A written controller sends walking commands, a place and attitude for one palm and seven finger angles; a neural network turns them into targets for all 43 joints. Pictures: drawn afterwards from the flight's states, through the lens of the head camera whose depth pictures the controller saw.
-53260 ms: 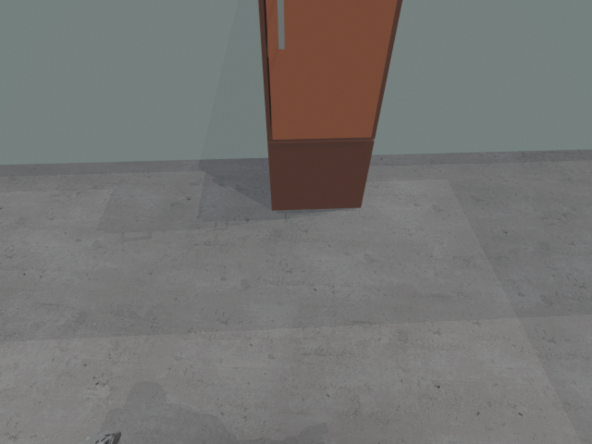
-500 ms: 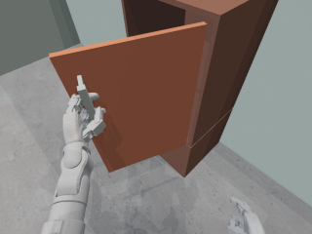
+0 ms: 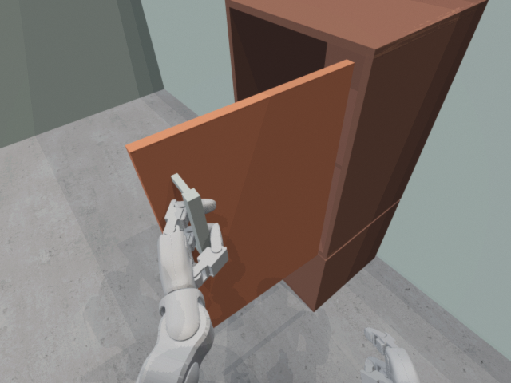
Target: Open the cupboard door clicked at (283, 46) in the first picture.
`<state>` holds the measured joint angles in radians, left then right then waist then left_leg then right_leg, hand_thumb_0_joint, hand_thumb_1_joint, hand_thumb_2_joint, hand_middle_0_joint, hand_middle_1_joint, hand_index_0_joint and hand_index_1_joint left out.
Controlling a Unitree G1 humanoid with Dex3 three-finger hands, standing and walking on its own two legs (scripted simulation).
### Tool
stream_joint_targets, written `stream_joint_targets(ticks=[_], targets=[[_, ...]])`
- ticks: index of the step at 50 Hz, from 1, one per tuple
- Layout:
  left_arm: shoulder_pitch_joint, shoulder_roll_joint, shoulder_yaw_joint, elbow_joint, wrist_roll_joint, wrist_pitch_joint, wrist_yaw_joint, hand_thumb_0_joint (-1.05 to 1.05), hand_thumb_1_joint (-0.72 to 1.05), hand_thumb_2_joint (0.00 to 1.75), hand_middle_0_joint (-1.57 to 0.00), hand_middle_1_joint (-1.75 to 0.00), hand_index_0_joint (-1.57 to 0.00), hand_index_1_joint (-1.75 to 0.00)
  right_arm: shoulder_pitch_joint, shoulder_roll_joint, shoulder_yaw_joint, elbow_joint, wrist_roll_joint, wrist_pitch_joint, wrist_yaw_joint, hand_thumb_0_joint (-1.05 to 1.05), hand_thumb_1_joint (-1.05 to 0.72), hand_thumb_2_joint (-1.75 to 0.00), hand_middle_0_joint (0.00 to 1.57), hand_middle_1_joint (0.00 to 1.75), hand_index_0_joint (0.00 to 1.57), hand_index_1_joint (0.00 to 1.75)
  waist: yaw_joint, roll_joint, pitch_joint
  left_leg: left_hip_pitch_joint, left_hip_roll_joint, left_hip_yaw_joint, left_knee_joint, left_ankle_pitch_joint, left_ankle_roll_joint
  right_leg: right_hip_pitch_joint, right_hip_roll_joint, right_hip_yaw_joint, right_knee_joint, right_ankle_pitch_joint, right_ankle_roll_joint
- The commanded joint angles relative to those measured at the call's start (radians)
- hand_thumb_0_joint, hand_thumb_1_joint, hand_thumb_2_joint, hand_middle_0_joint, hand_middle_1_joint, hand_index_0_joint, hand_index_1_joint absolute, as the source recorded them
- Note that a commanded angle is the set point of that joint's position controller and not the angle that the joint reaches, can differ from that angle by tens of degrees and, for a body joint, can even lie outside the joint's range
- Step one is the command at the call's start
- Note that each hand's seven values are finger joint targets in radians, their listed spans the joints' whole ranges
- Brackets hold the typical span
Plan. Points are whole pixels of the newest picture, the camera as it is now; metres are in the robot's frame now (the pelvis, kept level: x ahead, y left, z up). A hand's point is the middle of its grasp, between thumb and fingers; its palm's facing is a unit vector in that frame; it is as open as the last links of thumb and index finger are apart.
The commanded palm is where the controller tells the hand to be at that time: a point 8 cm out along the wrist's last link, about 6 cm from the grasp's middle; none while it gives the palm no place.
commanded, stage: open thumb and fingers to let go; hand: left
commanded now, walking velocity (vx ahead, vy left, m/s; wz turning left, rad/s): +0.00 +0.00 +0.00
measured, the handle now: (195, 224) +0.32 +0.12 +0.11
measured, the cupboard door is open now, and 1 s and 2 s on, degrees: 87 87 90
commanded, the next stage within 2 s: slide the hand sideways off the handle in 0.92 s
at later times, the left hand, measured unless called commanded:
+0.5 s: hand (219, 243) +0.28 +0.08 +0.12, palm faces +0.37 -0.93 -0.01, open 10.2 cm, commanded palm +0.23 +0.11 +0.11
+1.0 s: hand (222, 245) +0.28 +0.07 +0.12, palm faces +0.34 -0.94 -0.02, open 14.7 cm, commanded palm +0.23 +0.11 +0.11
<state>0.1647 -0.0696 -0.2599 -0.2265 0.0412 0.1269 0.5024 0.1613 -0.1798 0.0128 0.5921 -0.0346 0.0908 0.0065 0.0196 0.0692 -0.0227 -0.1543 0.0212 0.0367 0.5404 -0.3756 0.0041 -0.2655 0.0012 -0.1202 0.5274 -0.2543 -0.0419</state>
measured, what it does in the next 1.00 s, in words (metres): stands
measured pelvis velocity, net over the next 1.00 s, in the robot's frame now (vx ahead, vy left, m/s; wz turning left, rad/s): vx -0.04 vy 0.01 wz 0.01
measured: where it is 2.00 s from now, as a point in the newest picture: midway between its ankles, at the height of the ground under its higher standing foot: outside the picture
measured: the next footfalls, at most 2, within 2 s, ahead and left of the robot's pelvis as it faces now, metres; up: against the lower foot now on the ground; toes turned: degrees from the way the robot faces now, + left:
none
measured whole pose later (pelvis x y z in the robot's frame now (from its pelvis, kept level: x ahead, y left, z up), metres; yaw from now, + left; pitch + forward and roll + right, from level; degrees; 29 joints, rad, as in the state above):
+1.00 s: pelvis -0.04 +0.01 +0.00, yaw +0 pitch -3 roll +0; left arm -0.13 -0.13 -0.23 0.09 0.05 0.11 0.58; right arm 0.13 -0.17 0.03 0.65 -0.03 0.09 -0.01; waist 0.04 0.04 0.01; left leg -0.17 -0.01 0.04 0.52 -0.31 0.02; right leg -0.27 -0.03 -0.12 0.49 -0.18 -0.03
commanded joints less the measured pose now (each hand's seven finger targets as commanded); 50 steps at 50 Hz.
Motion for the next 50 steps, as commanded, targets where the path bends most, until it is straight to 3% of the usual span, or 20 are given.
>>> stream_joint_targets(ticks=[1,4,5,7,11,17,22,25,27,30,34,37,44,45,50], targets=[[-0.083,-0.151,-0.056,-0.289,0.019,-0.054,0.038,0.00,0.90,0.90,-0.40,-1.35,-0.40,-1.35,-0.180,-0.065,-0.025,-0.172,0.007,-0.060,0.011,0.00,-0.90,-0.90,0.20,0.30,0.20,0.30,0.028,-0.127,-0.191,-0.055,-0.006,-0.039,-0.021,0.380,0.000,0.184,-0.034,0.069,-0.033,0.350,-0.006],[-0.212,-0.100,0.003,-0.239,0.019,-0.046,0.060,0.00,0.90,0.90,-0.40,-1.35,-0.40,-1.35,-0.199,-0.068,-0.017,-0.156,0.004,-0.055,-0.002,0.00,-0.90,-0.90,0.20,0.30,0.20,0.30,0.026,-0.115,-0.162,-0.069,-0.018,-0.040,-0.026,0.314,0.000,0.152,-0.037,0.079,-0.054,0.255,-0.004],[-0.307,-0.068,0.039,-0.202,0.019,-0.046,0.071,0.00,0.90,0.90,-0.40,-1.35,-0.40,-1.35,-0.196,-0.070,-0.011,-0.145,0.001,-0.054,-0.014,0.00,-0.90,-0.90,0.20,0.30,0.20,0.30,0.017,-0.138,-0.156,-0.075,-0.026,-0.042,-0.029,0.290,0.003,0.146,-0.041,0.088,-0.070,0.220,-0.001],[-0.318,-0.064,0.054,-0.159,0.021,-0.042,0.076,0.00,0.76,0.84,-0.39,-1.34,-0.39,-1.34,-0.206,-0.067,-0.011,-0.140,-0.002,-0.053,-0.025,0.00,-0.90,-0.90,0.20,0.30,0.20,0.30,0.028,-0.142,-0.156,-0.065,-0.029,-0.039,-0.029,0.271,0.008,0.144,-0.045,0.101,-0.099,0.171,0.002],[-0.395,-0.093,0.042,-0.098,0.021,-0.046,0.073,0.00,0.48,0.72,-0.37,-1.30,-0.37,-1.30,-0.203,-0.063,-0.008,-0.132,-0.002,-0.056,-0.034,0.00,-0.90,-0.90,0.20,0.30,0.20,0.30,0.017,-0.158,-0.156,-0.053,-0.031,-0.038,-0.043,0.243,0.011,0.134,-0.050,0.106,-0.124,0.104,0.007],[-0.454,-0.109,0.022,-0.040,0.031,-0.059,0.051,0.00,0.06,0.54,-0.34,-1.26,-0.34,-1.26,-0.187,-0.063,-0.006,-0.127,0.000,-0.056,-0.036,0.00,-0.90,-0.90,0.20,0.30,0.20,0.30,0.011,-0.122,-0.157,-0.049,-0.028,-0.045,-0.070,0.235,0.006,0.138,-0.050,0.099,-0.127,0.091,0.002],[-0.529,-0.085,0.059,0.018,0.020,-0.067,0.053,0.00,-0.29,0.39,-0.32,-1.22,-0.32,-1.22,-0.196,-0.062,-0.003,-0.122,-0.001,-0.058,-0.045,0.00,-0.90,-0.90,0.20,0.30,0.20,0.30,0.017,-0.145,-0.150,-0.054,-0.031,-0.047,-0.087,0.191,0.008,0.137,-0.051,0.107,-0.160,0.007,0.003],[-0.554,-0.111,0.037,0.033,0.032,-0.074,0.063,0.00,-0.50,0.30,-0.30,-1.20,-0.30,-1.20,-0.189,-0.061,-0.006,-0.118,-0.002,-0.059,-0.042,0.00,-0.90,-0.90,0.20,0.30,0.20,0.30,0.014,-0.135,-0.168,-0.041,-0.027,-0.046,-0.092,0.209,0.006,0.137,-0.048,0.095,-0.145,0.030,0.000],[-0.550,-0.101,0.049,0.060,0.029,-0.072,0.066,0.00,-0.50,0.30,-0.30,-1.20,-0.30,-1.20,-0.190,-0.062,-0.005,-0.116,0.000,-0.058,-0.040,0.00,-0.90,-0.90,0.20,0.30,0.20,0.30,0.018,-0.150,-0.155,-0.055,-0.026,-0.050,-0.099,0.203,0.003,0.139,-0.046,0.091,-0.146,0.025,-0.001],[-0.605,-0.129,0.023,0.069,0.035,-0.078,0.074,0.00,-0.50,0.30,-0.27,-1.05,-0.27,-1.05,-0.191,-0.063,-0.006,-0.110,0.001,-0.059,-0.038,0.00,-0.90,-0.90,0.20,0.30,0.20,0.30,0.007,-0.145,-0.146,-0.048,-0.024,-0.051,-0.104,0.182,0.003,0.116,-0.045,0.086,-0.146,-0.006,-0.001],[-0.615,-0.145,0.011,0.083,0.042,-0.079,0.088,0.00,-0.50,0.30,-0.24,-0.85,-0.24,-0.85,-0.188,-0.064,-0.010,-0.109,0.000,-0.060,-0.032,0.00,-0.90,-0.90,0.20,0.30,0.20,0.30,0.013,-0.123,-0.162,-0.052,-0.022,-0.053,-0.109,0.191,-0.002,0.117,-0.040,0.076,-0.125,0.016,-0.004],[-0.598,-0.130,0.030,0.109,0.036,-0.079,0.091,0.00,-0.50,0.30,-0.22,-0.70,-0.22,-0.70,-0.183,-0.064,-0.011,-0.103,0.001,-0.059,-0.032,0.00,-0.90,-0.90,0.20,0.30,0.20,0.30,0.017,-0.162,-0.164,-0.058,-0.020,-0.053,-0.109,0.190,-0.002,0.124,-0.039,0.078,-0.136,0.008,-0.002],[-0.626,-0.135,0.035,0.100,0.035,-0.078,0.104,0.00,-0.50,0.30,-0.16,-0.35,-0.16,-0.35,-0.194,-0.061,-0.009,-0.102,0.002,-0.054,-0.029,0.00,-0.90,-0.90,0.20,0.30,0.20,0.30,0.018,-0.147,-0.151,-0.056,-0.021,-0.051,-0.116,0.173,-0.002,0.115,-0.039,0.080,-0.142,-0.019,-0.004],[-0.611,-0.136,0.035,0.093,0.038,-0.078,0.107,0.00,-0.50,0.30,-0.15,-0.30,-0.15,-0.30,-0.195,-0.060,-0.011,-0.104,0.003,-0.054,-0.026,0.00,-0.90,-0.90,0.20,0.30,0.20,0.30,0.022,-0.122,-0.157,-0.055,-0.022,-0.048,-0.113,0.176,-0.004,0.117,-0.039,0.082,-0.140,-0.016,-0.006],[-0.618,-0.171,0.002,0.104,0.043,-0.072,0.111,0.00,-0.50,0.30,-0.15,-0.30,-0.15,-0.30,-0.194,-0.061,-0.011,-0.102,0.002,-0.056,-0.018,0.00,-0.90,-0.90,0.20,0.30,0.20,0.30,0.014,-0.137,-0.143,-0.059,-0.018,-0.054,-0.107,0.181,-0.004,0.095,-0.035,0.072,-0.125,-0.006,-0.005]])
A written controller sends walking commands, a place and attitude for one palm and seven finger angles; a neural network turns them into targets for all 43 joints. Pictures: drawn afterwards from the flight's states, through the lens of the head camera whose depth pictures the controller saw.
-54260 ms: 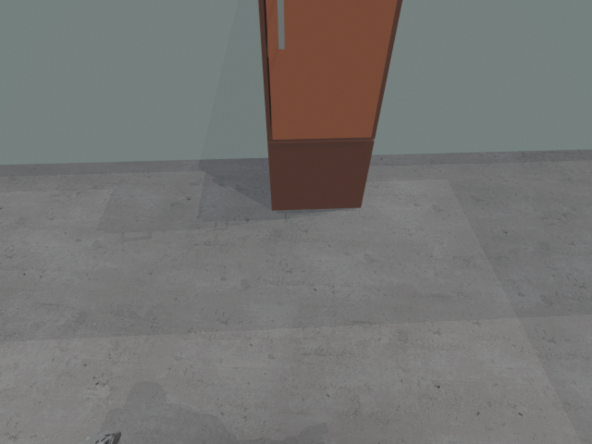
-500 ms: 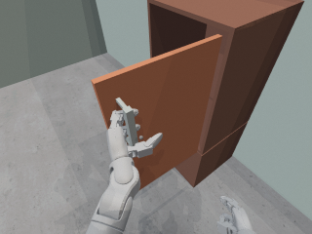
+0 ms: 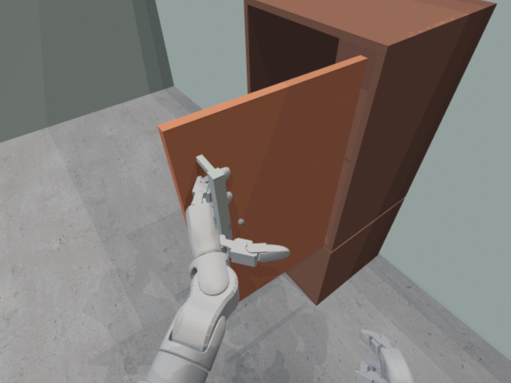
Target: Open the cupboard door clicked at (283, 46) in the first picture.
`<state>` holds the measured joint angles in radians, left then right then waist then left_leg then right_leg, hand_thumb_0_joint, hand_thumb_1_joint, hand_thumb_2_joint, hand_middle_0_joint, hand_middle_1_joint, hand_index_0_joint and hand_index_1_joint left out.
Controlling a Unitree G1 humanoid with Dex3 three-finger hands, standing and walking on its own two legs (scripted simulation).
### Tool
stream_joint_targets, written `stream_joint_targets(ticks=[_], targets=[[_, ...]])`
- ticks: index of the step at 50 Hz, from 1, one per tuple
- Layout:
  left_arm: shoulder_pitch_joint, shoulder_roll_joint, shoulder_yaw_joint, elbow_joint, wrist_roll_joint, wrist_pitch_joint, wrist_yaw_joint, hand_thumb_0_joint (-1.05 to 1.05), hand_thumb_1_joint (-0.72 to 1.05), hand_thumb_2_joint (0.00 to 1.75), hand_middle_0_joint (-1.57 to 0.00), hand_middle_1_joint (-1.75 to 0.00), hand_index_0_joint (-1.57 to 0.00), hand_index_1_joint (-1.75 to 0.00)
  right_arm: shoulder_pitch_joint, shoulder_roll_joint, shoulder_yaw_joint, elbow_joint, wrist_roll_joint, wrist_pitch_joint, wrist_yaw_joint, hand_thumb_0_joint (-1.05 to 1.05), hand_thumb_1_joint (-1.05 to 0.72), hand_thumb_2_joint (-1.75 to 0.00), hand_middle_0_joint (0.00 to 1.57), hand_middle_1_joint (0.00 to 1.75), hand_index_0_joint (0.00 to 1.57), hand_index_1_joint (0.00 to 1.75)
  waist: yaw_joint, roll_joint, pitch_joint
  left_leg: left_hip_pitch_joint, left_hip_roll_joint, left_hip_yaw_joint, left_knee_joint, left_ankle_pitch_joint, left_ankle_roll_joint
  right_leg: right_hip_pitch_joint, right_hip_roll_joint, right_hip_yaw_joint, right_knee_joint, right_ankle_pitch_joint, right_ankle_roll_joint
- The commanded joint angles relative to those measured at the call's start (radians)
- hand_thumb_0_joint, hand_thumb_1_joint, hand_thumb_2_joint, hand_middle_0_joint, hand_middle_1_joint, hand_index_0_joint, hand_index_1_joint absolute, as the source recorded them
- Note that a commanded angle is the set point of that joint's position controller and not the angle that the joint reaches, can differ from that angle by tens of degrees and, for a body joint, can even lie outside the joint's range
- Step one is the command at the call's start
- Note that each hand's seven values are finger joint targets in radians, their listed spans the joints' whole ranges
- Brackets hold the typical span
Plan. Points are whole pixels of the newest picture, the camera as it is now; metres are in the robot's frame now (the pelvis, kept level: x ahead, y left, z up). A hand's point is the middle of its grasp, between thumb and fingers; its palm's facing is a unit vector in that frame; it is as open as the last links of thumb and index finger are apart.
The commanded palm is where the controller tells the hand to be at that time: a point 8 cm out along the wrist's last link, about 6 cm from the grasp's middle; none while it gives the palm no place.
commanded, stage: slide the hand sideways off the handle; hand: left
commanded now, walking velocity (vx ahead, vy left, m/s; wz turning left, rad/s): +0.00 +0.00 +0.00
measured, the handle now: (215, 204) +0.36 +0.11 +0.11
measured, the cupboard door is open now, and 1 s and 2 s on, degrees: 87 90 90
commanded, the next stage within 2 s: draw the hand back to the body in 1.22 s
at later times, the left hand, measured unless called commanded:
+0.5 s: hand (239, 243) +0.28 +0.06 +0.11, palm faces -0.09 -1.00 -0.01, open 16.3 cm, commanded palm +0.25 +0.12 +0.10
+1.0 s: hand (194, 277) +0.23 +0.11 +0.10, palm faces +0.00 -1.00 -0.05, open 16.3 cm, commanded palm +0.20 +0.17 +0.10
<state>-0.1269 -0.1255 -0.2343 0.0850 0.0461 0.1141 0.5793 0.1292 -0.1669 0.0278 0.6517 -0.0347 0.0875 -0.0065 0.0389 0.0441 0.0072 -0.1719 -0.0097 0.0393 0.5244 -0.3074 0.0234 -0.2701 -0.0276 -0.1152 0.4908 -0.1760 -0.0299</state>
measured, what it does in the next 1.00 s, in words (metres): stands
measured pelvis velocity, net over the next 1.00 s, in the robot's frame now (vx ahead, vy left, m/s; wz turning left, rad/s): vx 0.03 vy -0.02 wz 0.00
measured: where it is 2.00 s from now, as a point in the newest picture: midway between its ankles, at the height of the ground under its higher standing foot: outside the picture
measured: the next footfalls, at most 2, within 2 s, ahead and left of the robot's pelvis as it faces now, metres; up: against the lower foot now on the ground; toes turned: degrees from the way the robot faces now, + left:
none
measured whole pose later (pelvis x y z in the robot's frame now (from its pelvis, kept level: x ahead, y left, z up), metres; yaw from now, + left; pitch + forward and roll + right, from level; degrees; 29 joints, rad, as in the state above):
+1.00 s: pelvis +0.03 -0.02 -0.01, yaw +0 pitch +0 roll +0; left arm 0.46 0.15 -0.03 -0.38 -0.16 -0.04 -0.09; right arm 0.22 -0.23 0.05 0.51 0.02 -0.12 -0.04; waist 0.05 0.06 -0.03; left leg -0.21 0.02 0.03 0.60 -0.39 0.00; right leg -0.32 0.00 -0.13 0.58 -0.27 -0.05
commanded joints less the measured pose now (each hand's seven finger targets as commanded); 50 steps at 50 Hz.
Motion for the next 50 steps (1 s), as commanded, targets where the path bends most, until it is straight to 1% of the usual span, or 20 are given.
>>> stream_joint_targets(ticks=[1,2,3,4,6,8,11,13,15,20,22,27,34,35,38,41,44,46,48,50], targets=[[-0.352,-0.107,-0.020,-0.213,0.038,-0.059,0.036,0.00,-0.50,0.30,-0.15,-0.30,-0.15,-0.30,-0.158,-0.076,-0.026,-0.162,0.002,-0.054,-0.005,0.00,-0.90,-0.90,0.20,0.30,0.20,0.30,-0.009,-0.121,-0.178,-0.041,0.012,-0.057,-0.091,0.106,-0.024,0.096,-0.007,0.068,-0.088,-0.092,-0.015],[-0.314,-0.044,-0.211,-0.187,0.098,-0.105,-0.180,0.00,-0.50,0.30,-0.15,-0.30,-0.15,-0.30,-0.066,-0.108,-0.021,-0.141,0.003,-0.053,-0.005,0.00,-0.90,-0.90,0.20,0.30,0.20,0.30,-0.090,-0.197,-0.096,-0.032,0.017,-0.065,-0.096,0.119,-0.005,0.065,-0.005,0.091,-0.062,-0.008,-0.012],[-0.392,0.069,-0.105,-0.267,0.064,-0.152,-0.293,0.00,-0.50,0.30,-0.15,-0.30,-0.15,-0.30,-0.059,-0.108,-0.025,-0.172,0.014,-0.053,-0.022,0.00,-0.90,-0.90,0.20,0.30,0.20,0.30,-0.063,-0.129,-0.206,-0.020,0.012,-0.052,-0.096,0.129,-0.003,0.105,-0.006,0.089,-0.039,0.031,-0.016],[-0.406,0.106,-0.094,-0.281,0.049,-0.178,-0.378,0.00,-0.50,0.30,-0.15,-0.30,-0.15,-0.30,-0.059,-0.106,-0.020,-0.187,0.016,-0.057,-0.038,0.00,-0.90,-0.90,0.20,0.30,0.20,0.30,-0.054,-0.081,-0.241,-0.006,0.007,-0.048,-0.089,0.146,0.000,0.134,-0.009,0.092,-0.025,0.068,-0.019],[-0.403,0.097,-0.112,-0.250,-0.023,-0.198,-0.535,0.00,-0.50,0.30,-0.15,-0.30,-0.15,-0.30,-0.056,-0.106,-0.003,-0.209,0.034,-0.083,-0.051,0.00,-0.90,-0.90,0.20,0.30,0.20,0.30,-0.066,-0.048,-0.218,-0.008,0.005,-0.057,-0.090,0.130,-0.003,0.118,-0.006,0.078,-0.019,0.065,-0.022],[-0.384,0.065,-0.078,-0.217,-0.130,-0.184,-0.608,0.00,-0.50,0.30,-0.15,-0.30,-0.15,-0.30,-0.074,-0.108,0.012,-0.227,0.055,-0.113,-0.056,0.00,-0.90,-0.90,0.20,0.30,0.20,0.30,-0.060,-0.039,-0.164,-0.034,0.008,-0.074,-0.101,0.080,-0.015,0.087,0.004,0.063,-0.025,0.003,-0.022],[-0.278,0.062,0.000,-0.229,-0.199,-0.157,-0.587,0.00,-0.50,0.30,-0.15,-0.30,-0.15,-0.30,-0.079,-0.114,0.009,-0.237,0.062,-0.154,-0.046,0.00,-0.90,-0.90,0.20,0.30,0.20,0.30,-0.024,-0.106,-0.172,-0.065,0.013,-0.090,-0.109,0.058,-0.025,0.083,0.012,0.038,-0.017,-0.045,-0.012],[-0.215,0.083,0.026,-0.285,-0.189,-0.157,-0.551,0.00,-0.50,0.30,-0.15,-0.30,-0.15,-0.30,-0.068,-0.116,0.003,-0.243,0.060,-0.171,-0.028,0.00,-0.90,-0.90,0.20,0.30,0.20,0.30,-0.007,-0.110,-0.195,-0.065,0.016,-0.087,-0.106,0.100,-0.033,0.095,0.012,0.036,-0.005,-0.017,-0.011],[-0.139,0.089,0.013,-0.348,-0.152,-0.162,-0.522,0.00,-0.50,0.30,-0.15,-0.30,-0.15,-0.30,-0.058,-0.113,-0.005,-0.252,0.056,-0.178,-0.009,0.00,-0.90,-0.90,0.20,0.30,0.20,0.30,-0.001,-0.099,-0.213,-0.054,0.021,-0.077,-0.096,0.154,-0.038,0.103,0.011,0.039,0.008,0.032,-0.012],[-0.054,0.170,0.058,-0.422,-0.102,-0.146,-0.490,0.00,-0.50,0.30,-0.15,-0.30,-0.15,-0.30,-0.065,-0.117,-0.003,-0.274,0.053,-0.163,-0.002,0.00,-0.90,-0.90,0.20,0.30,0.20,0.30,0.005,-0.107,-0.167,-0.088,0.024,-0.057,-0.099,0.113,-0.027,0.109,0.007,0.061,-0.002,0.003,-0.011],[-0.022,0.202,0.089,-0.429,-0.097,-0.130,-0.485,0.00,-0.50,0.30,-0.15,-0.30,-0.15,-0.30,-0.075,-0.113,0.002,-0.277,0.050,-0.153,-0.008,0.00,-0.90,-0.90,0.20,0.30,0.20,0.30,0.015,-0.079,-0.152,-0.095,0.019,-0.048,-0.100,0.090,-0.020,0.115,0.005,0.071,-0.017,-0.020,-0.011],[0.122,0.232,0.150,-0.494,-0.125,-0.107,-0.504,0.00,-0.50,0.30,-0.15,-0.30,-0.15,-0.30,-0.087,-0.105,0.008,-0.294,0.050,-0.142,-0.019,0.00,-0.90,-0.90,0.20,0.30,0.20,0.30,0.028,-0.087,-0.161,-0.101,0.015,-0.030,-0.092,0.124,-0.014,0.169,0.003,0.084,-0.026,0.040,-0.007],[0.309,0.281,0.217,-0.606,-0.156,-0.136,-0.542,0.00,-0.50,0.30,-0.15,-0.30,-0.15,-0.30,-0.061,-0.111,0.000,-0.302,0.053,-0.156,-0.024,0.00,-0.90,-0.90,0.20,0.30,0.20,0.30,0.019,-0.082,-0.174,-0.087,0.020,-0.019,-0.068,0.198,-0.010,0.187,0.011,0.086,-0.006,0.166,0.000],[0.332,0.272,0.207,-0.629,-0.157,-0.143,-0.550,0.00,-0.50,0.30,-0.15,-0.30,-0.15,-0.30,-0.059,-0.111,-0.001,-0.307,0.052,-0.160,-0.023,0.00,-0.90,-0.90,0.20,0.30,0.20,0.30,0.018,-0.052,-0.180,-0.082,0.018,-0.015,-0.062,0.207,-0.010,0.185,0.010,0.086,-0.001,0.180,0.001],[0.359,0.295,0.219,-0.656,-0.165,-0.166,-0.572,0.00,-0.50,0.30,-0.15,-0.30,-0.15,-0.30,-0.041,-0.118,-0.005,-0.307,0.053,-0.181,-0.026,0.00,-0.90,-0.90,0.20,0.30,0.20,0.30,0.004,-0.072,-0.160,-0.087,0.019,-0.022,-0.048,0.202,-0.006,0.161,0.012,0.085,0.003,0.180,0.004],[0.421,0.322,0.248,-0.692,-0.179,-0.195,-0.603,0.00,-0.50,0.30,-0.15,-0.30,-0.15,-0.30,-0.023,-0.124,-0.012,-0.308,0.054,-0.208,-0.032,0.00,-0.90,-0.90,0.20,0.30,0.20,0.30,0.003,-0.071,-0.182,-0.091,0.016,-0.021,-0.026,0.211,-0.002,0.163,0.010,0.091,0.011,0.201,0.010],[0.454,0.326,0.244,-0.694,-0.195,-0.215,-0.635,0.00,-0.50,0.30,-0.15,-0.30,-0.15,-0.30,-0.015,-0.131,-0.011,-0.305,0.058,-0.236,-0.035,0.00,-0.90,-0.90,0.20,0.30,0.20,0.30,-0.006,-0.046,-0.142,-0.109,0.015,-0.025,-0.013,0.185,-0.002,0.124,0.010,0.090,0.010,0.166,0.010],[0.472,0.338,0.261,-0.704,-0.207,-0.230,-0.653,0.00,-0.50,0.30,-0.15,-0.30,-0.15,-0.30,-0.007,-0.134,-0.014,-0.305,0.057,-0.259,-0.040,0.00,-0.90,-0.90,0.20,0.30,0.20,0.30,-0.004,-0.068,-0.164,-0.120,0.012,-0.031,-0.003,0.181,-0.001,0.133,0.007,0.094,0.015,0.158,0.014],[0.489,0.333,0.256,-0.693,-0.220,-0.236,-0.675,0.00,-0.50,0.30,-0.15,-0.30,-0.15,-0.30,-0.005,-0.137,-0.011,-0.302,0.058,-0.277,-0.041,0.00,-0.90,-0.90,0.20,0.30,0.20,0.30,-0.010,-0.070,-0.135,-0.139,0.010,-0.033,0.005,0.158,0.001,0.111,0.004,0.099,0.009,0.124,0.016],[0.492,0.367,0.298,-0.687,-0.232,-0.245,-0.687,0.00,-0.50,0.30,-0.15,-0.30,-0.15,-0.30,-0.002,-0.142,-0.014,-0.297,0.059,-0.294,-0.047,0.00,-0.90,-0.90,0.20,0.30,0.20,0.30,-0.006,-0.081,-0.138,-0.160,0.009,-0.037,0.014,0.135,0.000,0.110,0.000,0.111,0.004,0.080,0.018]])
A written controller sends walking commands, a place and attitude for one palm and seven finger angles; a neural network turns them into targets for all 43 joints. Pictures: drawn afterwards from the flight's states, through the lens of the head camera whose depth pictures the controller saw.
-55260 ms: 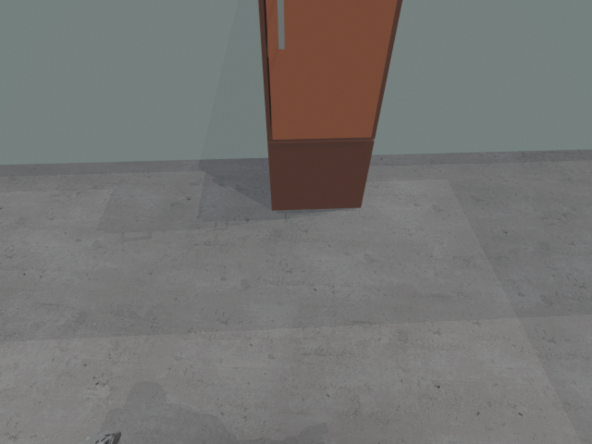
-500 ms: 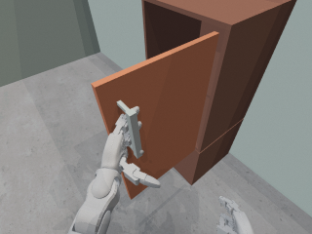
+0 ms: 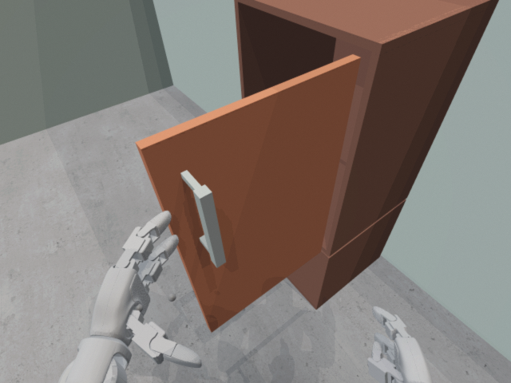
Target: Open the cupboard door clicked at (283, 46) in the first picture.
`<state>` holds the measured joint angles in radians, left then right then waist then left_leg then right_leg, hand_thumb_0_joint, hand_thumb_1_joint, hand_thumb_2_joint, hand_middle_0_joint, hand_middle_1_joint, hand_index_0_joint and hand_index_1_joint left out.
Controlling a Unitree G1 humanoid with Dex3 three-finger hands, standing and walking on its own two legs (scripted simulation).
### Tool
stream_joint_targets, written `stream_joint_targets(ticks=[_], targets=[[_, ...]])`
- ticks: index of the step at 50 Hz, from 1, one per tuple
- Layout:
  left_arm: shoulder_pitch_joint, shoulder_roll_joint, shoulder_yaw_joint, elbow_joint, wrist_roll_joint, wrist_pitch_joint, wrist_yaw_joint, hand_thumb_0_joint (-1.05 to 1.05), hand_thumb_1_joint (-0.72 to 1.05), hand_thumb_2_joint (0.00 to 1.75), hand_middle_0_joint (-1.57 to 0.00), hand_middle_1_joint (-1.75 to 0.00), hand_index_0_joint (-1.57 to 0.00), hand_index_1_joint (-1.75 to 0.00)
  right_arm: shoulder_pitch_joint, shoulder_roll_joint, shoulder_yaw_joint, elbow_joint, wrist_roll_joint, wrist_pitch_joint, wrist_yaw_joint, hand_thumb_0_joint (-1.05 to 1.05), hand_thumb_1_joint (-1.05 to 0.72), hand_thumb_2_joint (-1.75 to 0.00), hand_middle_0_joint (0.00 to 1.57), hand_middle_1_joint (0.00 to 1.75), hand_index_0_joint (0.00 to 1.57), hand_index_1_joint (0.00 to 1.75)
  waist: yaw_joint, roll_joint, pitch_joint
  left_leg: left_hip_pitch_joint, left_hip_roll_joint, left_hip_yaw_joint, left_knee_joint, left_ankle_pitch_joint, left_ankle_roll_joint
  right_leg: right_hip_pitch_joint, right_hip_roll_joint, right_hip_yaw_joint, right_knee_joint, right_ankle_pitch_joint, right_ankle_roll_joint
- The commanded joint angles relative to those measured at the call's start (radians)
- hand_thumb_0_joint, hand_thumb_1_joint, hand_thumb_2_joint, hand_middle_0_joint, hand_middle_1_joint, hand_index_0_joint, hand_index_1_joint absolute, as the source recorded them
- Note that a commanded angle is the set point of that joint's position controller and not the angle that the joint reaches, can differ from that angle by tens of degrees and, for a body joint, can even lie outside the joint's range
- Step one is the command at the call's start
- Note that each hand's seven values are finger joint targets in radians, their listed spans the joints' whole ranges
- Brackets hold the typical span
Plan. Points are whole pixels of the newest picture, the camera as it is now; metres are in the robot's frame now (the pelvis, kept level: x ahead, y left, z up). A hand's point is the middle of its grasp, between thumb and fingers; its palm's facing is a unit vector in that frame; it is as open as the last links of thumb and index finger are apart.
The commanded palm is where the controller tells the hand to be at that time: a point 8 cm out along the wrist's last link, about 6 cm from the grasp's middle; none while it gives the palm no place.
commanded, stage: slide the hand sideways off the handle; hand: left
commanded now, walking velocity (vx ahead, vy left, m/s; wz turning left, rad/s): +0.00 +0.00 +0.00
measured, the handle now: (204, 222) +0.32 +0.11 +0.11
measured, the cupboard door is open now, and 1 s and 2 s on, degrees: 90 90 90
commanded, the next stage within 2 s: draw the hand back to the body in 0.22 s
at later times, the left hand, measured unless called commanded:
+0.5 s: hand (141, 310) +0.18 +0.16 +0.12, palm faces +0.00 -1.00 -0.08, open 16.3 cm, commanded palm +0.14 +0.22 +0.12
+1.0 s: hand (82, 296) +0.18 +0.23 +0.14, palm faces +0.25 -0.92 -0.30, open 15.1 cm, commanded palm +0.14 +0.28 +0.15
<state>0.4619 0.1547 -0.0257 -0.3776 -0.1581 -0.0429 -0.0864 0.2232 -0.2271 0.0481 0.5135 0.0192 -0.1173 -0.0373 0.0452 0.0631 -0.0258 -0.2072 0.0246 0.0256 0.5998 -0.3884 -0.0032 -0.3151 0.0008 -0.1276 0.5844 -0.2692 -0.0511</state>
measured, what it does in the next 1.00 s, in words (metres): stands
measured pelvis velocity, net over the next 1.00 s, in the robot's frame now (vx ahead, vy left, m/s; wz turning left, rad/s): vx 0.00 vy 0.03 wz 0.00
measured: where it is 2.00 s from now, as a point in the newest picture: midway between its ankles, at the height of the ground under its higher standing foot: outside the picture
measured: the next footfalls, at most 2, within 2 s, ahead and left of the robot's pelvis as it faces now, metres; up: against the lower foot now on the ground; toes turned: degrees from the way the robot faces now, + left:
none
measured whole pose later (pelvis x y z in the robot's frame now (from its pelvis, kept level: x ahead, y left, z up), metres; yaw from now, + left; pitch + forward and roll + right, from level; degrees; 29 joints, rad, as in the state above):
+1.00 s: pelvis +0.00 +0.03 +0.01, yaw +0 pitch -3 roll -1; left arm 0.54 0.28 0.15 -0.47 -0.07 -0.06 0.04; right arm 0.22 -0.23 0.05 0.58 0.00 -0.23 -0.06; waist 0.06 0.06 0.01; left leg -0.12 0.00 0.03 0.52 -0.35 0.03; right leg -0.21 -0.01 -0.11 0.48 -0.21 -0.02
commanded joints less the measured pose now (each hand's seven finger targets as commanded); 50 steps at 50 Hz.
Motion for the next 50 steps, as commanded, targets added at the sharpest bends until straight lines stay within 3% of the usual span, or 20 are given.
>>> stream_joint_targets(ticks=[1,9,10,15,19,20,27,30,32,36,37,41,42,43,44,46,50], targets=[[-0.094,0.086,0.092,-0.221,-0.031,-0.089,-0.029,0.00,-0.50,0.30,-0.15,-0.30,-0.15,-0.30,-0.096,-0.083,-0.034,-0.156,0.005,-0.098,-0.017,0.00,-0.90,-0.90,0.20,0.30,0.20,0.30,-0.011,-0.085,-0.099,-0.128,-0.026,-0.023,-0.059,0.212,0.026,0.147,-0.030,0.123,-0.090,0.161,0.039],[-0.007,0.117,0.149,-0.218,-0.072,-0.115,-0.072,0.00,-0.50,0.30,-0.15,-0.30,-0.15,-0.30,-0.092,-0.091,-0.037,-0.150,0.012,-0.156,-0.017,0.00,-0.90,-0.90,0.20,0.30,0.20,0.30,0.002,-0.080,-0.106,-0.161,-0.028,-0.032,-0.045,0.192,0.023,0.139,-0.032,0.121,-0.079,0.116,0.038],[-0.035,0.100,0.123,-0.228,-0.074,-0.119,-0.077,0.00,-0.50,0.30,-0.15,-0.30,-0.15,-0.30,-0.092,-0.094,-0.033,-0.148,0.013,-0.163,-0.017,0.00,-0.90,-0.90,0.20,0.30,0.20,0.30,-0.008,-0.076,-0.090,-0.163,-0.028,-0.034,-0.047,0.180,0.023,0.121,-0.031,0.116,-0.081,0.097,0.039],[-0.064,0.094,0.101,-0.227,-0.066,-0.125,-0.066,0.00,-0.50,0.30,-0.15,-0.30,-0.15,-0.30,-0.089,-0.097,-0.035,-0.142,0.014,-0.197,-0.021,0.00,-0.90,-0.90,0.20,0.30,0.20,0.30,-0.011,-0.070,-0.074,-0.170,-0.028,-0.041,-0.044,0.127,0.023,0.084,-0.034,0.116,-0.090,-0.009,0.039],[-0.057,0.139,0.152,-0.244,-0.060,-0.118,-0.050,0.00,-0.50,0.30,-0.15,-0.30,-0.15,-0.30,-0.089,-0.094,-0.035,-0.137,0.014,-0.205,-0.024,0.00,-0.90,-0.90,0.20,0.30,0.20,0.30,0.004,-0.075,-0.101,-0.168,-0.027,-0.045,-0.054,0.137,0.023,0.108,-0.034,0.110,-0.079,0.010,0.037],[-0.046,0.143,0.164,-0.243,-0.061,-0.112,-0.050,0.00,-0.50,0.30,-0.15,-0.30,-0.15,-0.30,-0.091,-0.091,-0.034,-0.137,0.015,-0.204,-0.024,0.00,-0.90,-0.90,0.20,0.30,0.20,0.30,0.009,-0.051,-0.093,-0.166,-0.027,-0.044,-0.059,0.139,0.022,0.106,-0.031,0.104,-0.077,0.016,0.035],[-0.089,0.152,0.191,-0.225,-0.090,-0.068,-0.071,0.00,-0.50,0.30,-0.15,-0.30,-0.15,-0.30,-0.109,-0.098,-0.027,-0.122,0.022,-0.204,-0.033,0.00,-0.90,-0.90,0.20,0.30,0.20,0.30,0.001,-0.072,-0.056,-0.149,-0.022,-0.053,-0.083,0.132,0.021,0.105,-0.023,0.089,-0.103,0.002,0.036],[-0.105,0.152,0.189,-0.248,-0.096,-0.051,-0.085,0.00,-0.50,0.30,-0.15,-0.30,-0.15,-0.30,-0.111,-0.100,-0.022,-0.125,0.024,-0.212,-0.033,0.00,-0.90,-0.90,0.20,0.30,0.20,0.30,0.003,-0.035,-0.068,-0.129,-0.023,-0.056,-0.100,0.140,0.018,0.116,-0.021,0.077,-0.101,0.020,0.036],[-0.101,0.178,0.220,-0.233,-0.099,-0.037,-0.090,0.00,-0.50,0.30,-0.15,-0.30,-0.15,-0.30,-0.113,-0.102,-0.021,-0.116,0.023,-0.214,-0.035,0.00,-0.90,-0.90,0.20,0.30,0.20,0.30,0.007,-0.058,-0.066,-0.127,-0.022,-0.059,-0.103,0.152,0.018,0.128,-0.020,0.076,-0.107,0.031,0.034],[-0.102,0.199,0.266,-0.252,-0.114,-0.023,-0.105,0.00,-0.50,0.30,-0.15,-0.30,-0.15,-0.30,-0.114,-0.102,-0.020,-0.112,0.026,-0.216,-0.035,0.00,-0.90,-0.90,0.20,0.30,0.20,0.30,0.013,-0.033,-0.083,-0.101,-0.023,-0.059,-0.116,0.199,0.014,0.148,-0.016,0.063,-0.105,0.098,0.033],[-0.099,0.211,0.279,-0.240,-0.116,-0.018,-0.108,0.00,-0.47,0.32,-0.15,-0.30,-0.15,-0.30,-0.119,-0.105,-0.020,-0.106,0.025,-0.216,-0.035,0.00,-0.90,-0.90,0.20,0.30,0.20,0.30,0.015,-0.052,-0.078,-0.099,-0.022,-0.060,-0.117,0.211,0.013,0.155,-0.013,0.061,-0.107,0.109,0.032],[-0.117,0.211,0.300,-0.244,-0.139,-0.005,-0.132,0.00,-0.32,0.37,-0.16,-0.30,-0.16,-0.30,-0.123,-0.106,-0.018,-0.103,0.030,-0.220,-0.036,0.00,-0.90,-0.90,0.20,0.30,0.20,0.30,0.012,-0.027,-0.073,-0.081,-0.024,-0.062,-0.130,0.218,0.010,0.156,-0.010,0.055,-0.118,0.122,0.033],[-0.103,0.361,0.349,-0.307,0.028,-0.048,0.022,0.00,-0.29,0.39,-0.16,-0.30,-0.16,-0.30,-0.113,-0.100,-0.037,-0.101,0.001,-0.204,-0.044,0.00,-0.90,-0.90,0.20,0.30,0.20,0.30,0.034,-0.031,-0.043,-0.111,-0.011,-0.047,-0.159,0.177,0.018,0.215,-0.016,0.098,-0.149,0.081,0.024],[-0.045,0.245,0.275,-0.298,0.044,-0.055,0.080,0.00,-0.26,0.40,-0.16,-0.30,-0.16,-0.30,-0.117,-0.087,-0.031,-0.104,-0.013,-0.200,-0.042,0.00,-0.90,-0.90,0.20,0.30,0.20,0.30,0.019,-0.033,-0.001,-0.115,-0.016,-0.047,-0.175,0.172,0.014,0.209,-0.023,0.094,-0.162,0.074,0.020],[0.005,0.208,0.242,-0.276,0.065,-0.063,0.113,0.00,-0.22,0.42,-0.16,-0.30,-0.16,-0.30,-0.109,-0.085,-0.032,-0.093,-0.015,-0.188,-0.037,0.00,-0.90,-0.90,0.20,0.30,0.20,0.30,0.015,-0.040,0.015,-0.100,-0.008,-0.046,-0.184,0.198,0.015,0.211,-0.024,0.087,-0.163,0.099,0.020],[0.008,0.229,0.248,-0.322,0.089,-0.085,0.152,0.00,-0.15,0.45,-0.16,-0.30,-0.16,-0.30,-0.115,-0.091,-0.039,-0.090,-0.018,-0.168,-0.030,0.00,-0.90,-0.90,0.20,0.30,0.20,0.30,0.015,0.007,-0.027,-0.052,-0.005,-0.037,-0.194,0.252,0.016,0.242,-0.025,0.091,-0.163,0.154,0.020],[-0.006,0.251,0.270,-0.308,0.118,-0.105,0.194,0.00,-0.01,0.51,-0.17,-0.30,-0.17,-0.30,-0.119,-0.095,-0.045,-0.080,-0.025,-0.140,-0.031,0.00,-0.90,-0.90,0.20,0.30,0.20,0.30,0.012,-0.011,-0.023,-0.014,0.001,-0.038,-0.222,0.284,0.015,0.265,-0.022,0.092,-0.179,0.172,0.021]])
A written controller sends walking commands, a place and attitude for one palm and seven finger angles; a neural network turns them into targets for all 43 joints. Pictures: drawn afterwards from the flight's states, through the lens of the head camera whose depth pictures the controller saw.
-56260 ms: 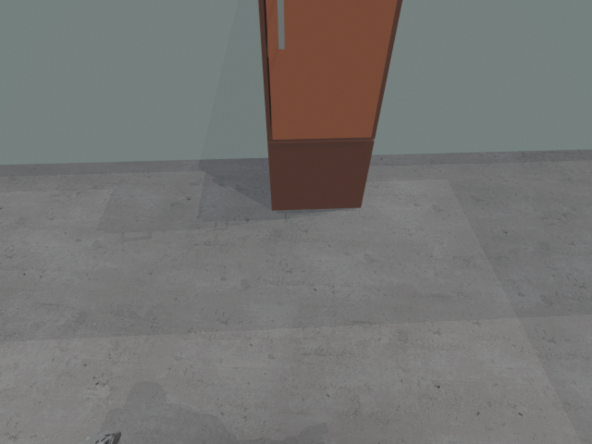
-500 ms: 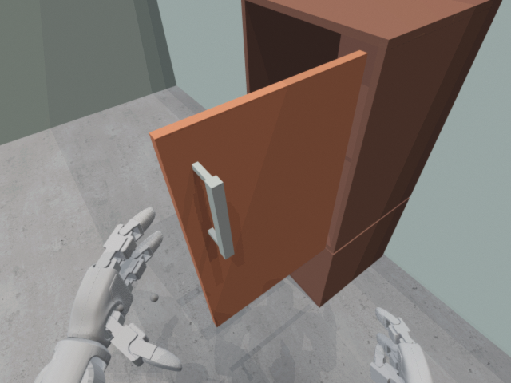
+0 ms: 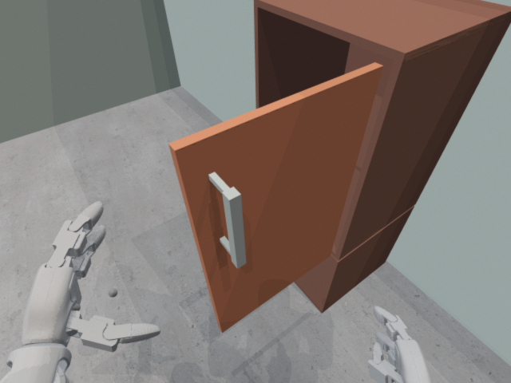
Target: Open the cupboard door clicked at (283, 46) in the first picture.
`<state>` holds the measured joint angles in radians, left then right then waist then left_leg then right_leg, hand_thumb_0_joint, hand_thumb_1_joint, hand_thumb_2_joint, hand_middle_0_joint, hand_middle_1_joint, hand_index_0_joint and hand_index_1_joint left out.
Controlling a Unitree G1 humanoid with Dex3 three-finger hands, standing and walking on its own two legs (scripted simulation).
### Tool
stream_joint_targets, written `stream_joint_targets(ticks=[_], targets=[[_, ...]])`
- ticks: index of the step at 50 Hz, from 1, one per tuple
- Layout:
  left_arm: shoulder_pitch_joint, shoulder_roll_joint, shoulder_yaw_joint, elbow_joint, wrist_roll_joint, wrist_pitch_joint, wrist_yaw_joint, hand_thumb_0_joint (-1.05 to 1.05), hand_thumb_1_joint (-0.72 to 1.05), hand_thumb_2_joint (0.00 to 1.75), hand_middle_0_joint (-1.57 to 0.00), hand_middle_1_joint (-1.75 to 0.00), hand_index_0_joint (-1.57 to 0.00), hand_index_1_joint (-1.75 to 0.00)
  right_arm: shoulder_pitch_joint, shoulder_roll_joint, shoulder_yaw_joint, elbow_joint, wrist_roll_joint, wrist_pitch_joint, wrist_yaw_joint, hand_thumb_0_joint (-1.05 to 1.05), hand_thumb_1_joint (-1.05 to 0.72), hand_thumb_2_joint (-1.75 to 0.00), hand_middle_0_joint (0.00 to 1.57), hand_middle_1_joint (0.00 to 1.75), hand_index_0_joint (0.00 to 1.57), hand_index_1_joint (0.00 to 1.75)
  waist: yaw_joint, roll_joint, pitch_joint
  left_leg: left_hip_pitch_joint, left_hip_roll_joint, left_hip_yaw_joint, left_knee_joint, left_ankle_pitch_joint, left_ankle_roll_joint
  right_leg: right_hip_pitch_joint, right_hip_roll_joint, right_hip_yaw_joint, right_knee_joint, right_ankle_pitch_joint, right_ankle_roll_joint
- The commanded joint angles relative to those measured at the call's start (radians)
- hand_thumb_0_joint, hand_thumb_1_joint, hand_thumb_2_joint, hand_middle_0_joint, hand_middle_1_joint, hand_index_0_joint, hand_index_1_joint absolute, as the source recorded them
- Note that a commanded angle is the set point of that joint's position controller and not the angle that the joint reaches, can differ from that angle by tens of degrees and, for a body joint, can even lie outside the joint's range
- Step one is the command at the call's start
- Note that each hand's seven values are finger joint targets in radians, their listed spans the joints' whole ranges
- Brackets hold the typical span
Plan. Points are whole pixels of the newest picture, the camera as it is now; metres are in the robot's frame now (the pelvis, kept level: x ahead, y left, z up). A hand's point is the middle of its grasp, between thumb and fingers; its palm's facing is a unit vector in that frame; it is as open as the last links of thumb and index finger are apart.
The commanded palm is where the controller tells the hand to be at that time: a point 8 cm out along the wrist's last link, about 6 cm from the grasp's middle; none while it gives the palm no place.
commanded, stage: draw the hand back to the body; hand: left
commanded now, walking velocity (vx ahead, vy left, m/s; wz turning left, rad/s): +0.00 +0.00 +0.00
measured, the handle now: (228, 223) +0.32 +0.09 +0.11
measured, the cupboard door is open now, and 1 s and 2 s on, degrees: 90 90 90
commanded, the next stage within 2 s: step back with the hand held close in 0.90 s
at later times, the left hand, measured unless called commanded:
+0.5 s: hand (70, 259) +0.21 +0.26 +0.16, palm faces +0.41 -0.81 -0.41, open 9.3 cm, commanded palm +0.15 +0.30 +0.17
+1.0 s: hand (67, 266) +0.20 +0.25 +0.16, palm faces +0.44 -0.81 -0.39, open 7.4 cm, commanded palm +0.15 +0.29 +0.18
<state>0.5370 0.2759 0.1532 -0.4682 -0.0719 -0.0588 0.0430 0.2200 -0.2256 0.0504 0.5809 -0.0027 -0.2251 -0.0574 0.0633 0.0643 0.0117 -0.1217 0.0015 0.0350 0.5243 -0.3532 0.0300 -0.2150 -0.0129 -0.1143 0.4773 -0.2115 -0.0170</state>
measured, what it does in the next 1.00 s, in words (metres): stands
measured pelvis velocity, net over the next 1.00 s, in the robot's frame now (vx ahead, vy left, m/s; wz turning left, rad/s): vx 0.00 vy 0.00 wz -0.02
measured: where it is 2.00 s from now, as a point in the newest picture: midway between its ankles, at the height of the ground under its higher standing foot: outside the picture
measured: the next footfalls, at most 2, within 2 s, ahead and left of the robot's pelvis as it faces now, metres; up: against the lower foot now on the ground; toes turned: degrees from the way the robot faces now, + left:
none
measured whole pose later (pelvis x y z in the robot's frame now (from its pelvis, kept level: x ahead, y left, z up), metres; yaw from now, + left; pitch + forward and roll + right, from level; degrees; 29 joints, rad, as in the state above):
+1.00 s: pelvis +0.00 +0.00 +0.01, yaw -1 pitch -5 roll -1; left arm 0.46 0.32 0.32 -0.38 -0.05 -0.11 0.12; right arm 0.19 -0.22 0.02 0.64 -0.01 -0.13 -0.05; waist 0.08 0.07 0.06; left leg -0.02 0.01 0.05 0.41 -0.30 0.02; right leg -0.12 0.00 -0.10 0.37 -0.16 -0.02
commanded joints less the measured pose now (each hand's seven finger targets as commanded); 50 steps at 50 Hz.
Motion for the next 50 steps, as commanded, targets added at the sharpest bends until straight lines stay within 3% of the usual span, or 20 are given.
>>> stream_joint_targets(ticks=[1,2,5,8,12,16,26,29,32,36,41,45,50], targets=[[-0.089,0.134,0.097,-0.213,0.036,-0.094,0.072,0.00,0.02,0.52,-0.17,-0.30,-0.17,-0.30,-0.117,-0.095,-0.047,-0.144,-0.004,-0.026,-0.012,0.00,-0.90,-0.90,0.20,0.30,0.20,0.30,-0.006,-0.011,-0.053,-0.095,0.025,-0.049,-0.153,0.249,-0.019,0.167,-0.007,0.077,-0.076,0.110,-0.014],[-0.092,0.153,0.115,-0.200,0.039,-0.094,0.079,0.00,0.06,0.54,-0.17,-0.30,-0.17,-0.30,-0.126,-0.097,-0.050,-0.139,-0.003,-0.019,-0.015,0.00,-0.90,-0.90,0.20,0.30,0.20,0.30,-0.003,-0.025,-0.041,-0.091,0.027,-0.052,-0.156,0.246,-0.018,0.167,-0.006,0.080,-0.086,0.102,-0.015],[-0.113,0.149,0.120,-0.214,0.044,-0.104,0.087,0.00,0.17,0.58,-0.17,-0.30,-0.17,-0.30,-0.127,-0.096,-0.050,-0.135,-0.004,-0.008,-0.017,0.00,-0.90,-0.90,0.20,0.30,0.20,0.30,-0.003,0.020,-0.059,-0.062,0.028,-0.058,-0.172,0.286,-0.025,0.184,-0.006,0.076,-0.083,0.120,-0.016],[-0.100,0.155,0.144,-0.187,0.042,-0.103,0.091,0.00,0.27,0.63,-0.18,-0.30,-0.18,-0.30,-0.131,-0.095,-0.052,-0.128,-0.007,0.003,-0.016,0.00,-0.90,-0.90,0.20,0.30,0.20,0.30,0.002,-0.016,-0.050,-0.058,0.033,-0.061,-0.182,0.328,-0.031,0.201,-0.004,0.074,-0.084,0.146,-0.014],[-0.100,0.179,0.183,-0.185,0.042,-0.106,0.092,0.00,0.41,0.69,-0.18,-0.30,-0.18,-0.30,-0.137,-0.098,-0.058,-0.121,-0.007,0.015,-0.011,0.00,-0.90,-0.90,0.20,0.30,0.20,0.30,0.010,0.016,-0.060,-0.040,0.035,-0.058,-0.178,0.398,-0.041,0.218,-0.001,0.081,-0.085,0.190,-0.016],[-0.085,0.191,0.226,-0.173,0.033,-0.105,0.091,0.00,0.55,0.75,-0.19,-0.30,-0.19,-0.30,-0.131,-0.095,-0.064,-0.118,-0.007,0.031,-0.006,0.00,-0.90,-0.90,0.20,0.30,0.20,0.30,0.014,-0.010,-0.081,-0.023,0.039,-0.053,-0.172,0.478,-0.048,0.235,0.001,0.081,-0.081,0.245,-0.013],[-0.154,0.241,0.307,-0.149,0.023,-0.109,0.100,0.00,0.90,0.90,-0.20,-0.30,-0.20,-0.30,-0.138,-0.099,-0.071,-0.102,-0.003,0.049,-0.008,0.00,-0.90,-0.90,0.20,0.30,0.20,0.30,0.013,0.020,-0.071,-0.009,0.040,-0.043,-0.184,0.450,-0.045,0.228,0.000,0.087,-0.102,0.226,-0.012],[-0.142,0.209,0.273,-0.130,0.020,-0.107,0.094,0.00,0.90,0.90,-0.20,-0.30,-0.20,-0.30,-0.141,-0.101,-0.072,-0.101,-0.004,0.047,-0.004,0.00,-0.90,-0.90,0.20,0.30,0.20,0.30,0.009,-0.010,-0.061,-0.005,0.040,-0.045,-0.184,0.456,-0.039,0.224,-0.002,0.085,-0.108,0.231,-0.009],[-0.150,0.221,0.275,-0.142,0.024,-0.108,0.095,0.00,0.90,0.90,-0.20,-0.30,-0.20,-0.30,-0.145,-0.106,-0.076,-0.099,-0.003,0.046,-0.003,0.00,-0.90,-0.90,0.20,0.30,0.20,0.30,0.011,0.021,-0.071,0.001,0.037,-0.042,-0.183,0.442,-0.038,0.226,-0.003,0.089,-0.112,0.222,-0.011],[-0.159,0.231,0.287,-0.143,0.023,-0.112,0.098,0.00,0.90,0.90,-0.20,-0.30,-0.20,-0.30,-0.148,-0.101,-0.074,-0.103,-0.003,0.046,-0.005,0.00,-0.90,-0.90,0.20,0.30,0.20,0.30,0.013,-0.010,-0.058,-0.012,0.035,-0.044,-0.191,0.384,-0.033,0.222,0.000,0.089,-0.118,0.192,-0.011],[-0.165,0.235,0.293,-0.145,0.022,-0.118,0.101,0.00,0.90,0.90,-0.20,-0.30,-0.20,-0.30,-0.152,-0.095,-0.072,-0.100,-0.003,0.039,-0.008,0.00,-0.90,-0.90,0.20,0.30,0.20,0.30,0.012,0.022,-0.050,-0.023,0.029,-0.039,-0.199,0.316,-0.029,0.223,-0.003,0.099,-0.132,0.156,-0.013],[-0.160,0.226,0.287,-0.120,0.019,-0.115,0.099,0.00,0.90,0.90,-0.20,-0.30,-0.20,-0.30,-0.155,-0.094,-0.073,-0.097,-0.002,0.040,-0.009,0.00,-0.90,-0.90,0.20,0.30,0.20,0.30,0.010,-0.016,-0.033,-0.022,0.030,-0.035,-0.197,0.300,-0.020,0.212,-0.002,0.101,-0.144,0.146,-0.011],[-0.163,0.226,0.286,-0.120,0.021,-0.122,0.100,0.00,0.90,0.90,-0.20,-0.30,-0.20,-0.30,-0.158,-0.094,-0.074,-0.093,-0.003,0.035,-0.007,0.00,-0.90,-0.90,0.20,0.30,0.20,0.30,0.011,0.006,-0.035,-0.024,0.028,-0.035,-0.200,0.273,-0.019,0.213,-0.004,0.107,-0.153,0.118,-0.012]])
